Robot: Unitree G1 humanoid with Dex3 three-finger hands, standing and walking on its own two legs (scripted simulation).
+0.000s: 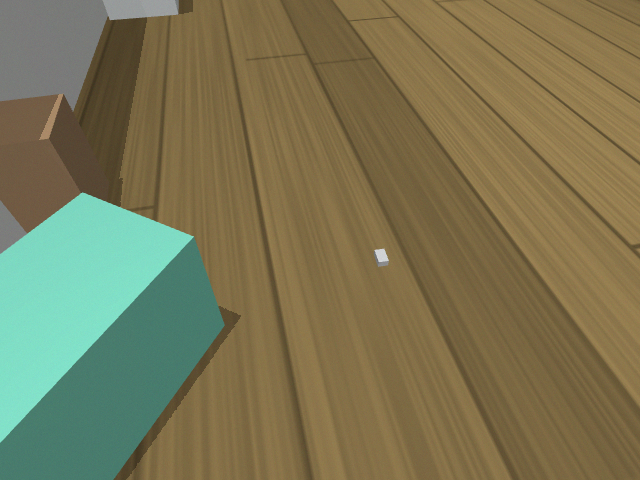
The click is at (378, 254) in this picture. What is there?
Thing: small brick
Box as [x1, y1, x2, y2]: [374, 249, 388, 266]
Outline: 374,250 374,256 378,266 386,265 388,260 384,249
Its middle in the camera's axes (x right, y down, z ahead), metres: +0.27 +0.07 +1.60
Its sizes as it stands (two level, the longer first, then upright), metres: 0.066 0.042 0.030
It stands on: the floor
